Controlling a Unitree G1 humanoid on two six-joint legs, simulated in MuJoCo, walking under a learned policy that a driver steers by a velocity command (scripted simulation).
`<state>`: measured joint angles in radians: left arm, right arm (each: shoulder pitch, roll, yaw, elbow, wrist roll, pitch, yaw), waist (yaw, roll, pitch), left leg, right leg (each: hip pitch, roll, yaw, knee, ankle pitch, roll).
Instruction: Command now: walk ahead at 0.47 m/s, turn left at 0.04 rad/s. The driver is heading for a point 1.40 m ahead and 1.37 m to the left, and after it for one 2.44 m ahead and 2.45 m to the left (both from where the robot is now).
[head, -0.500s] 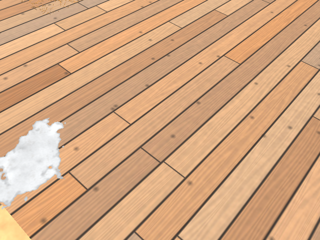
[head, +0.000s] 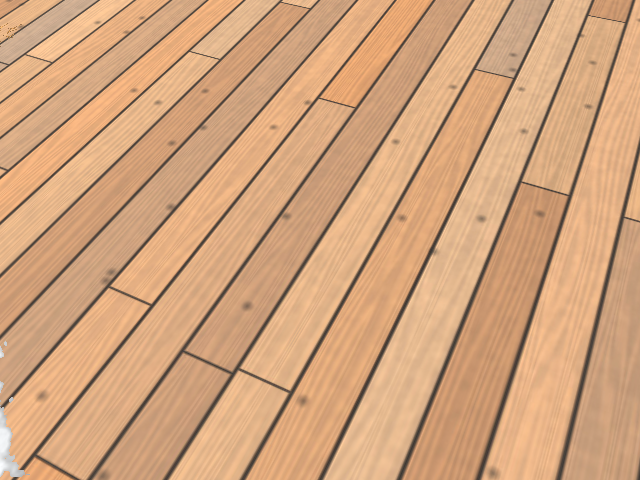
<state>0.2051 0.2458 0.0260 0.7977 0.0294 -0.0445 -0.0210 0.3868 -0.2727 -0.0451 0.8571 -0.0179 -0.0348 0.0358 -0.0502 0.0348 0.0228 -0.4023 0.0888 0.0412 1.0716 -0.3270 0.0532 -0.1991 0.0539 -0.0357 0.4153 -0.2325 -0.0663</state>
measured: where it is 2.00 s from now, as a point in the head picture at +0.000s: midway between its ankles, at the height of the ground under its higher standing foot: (149, 317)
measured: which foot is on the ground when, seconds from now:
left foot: up 0.00-0.36, down 0.38-0.90, up 0.92-1.00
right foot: down 0.00-0.38, up 0.40-0.86, down 0.88-1.00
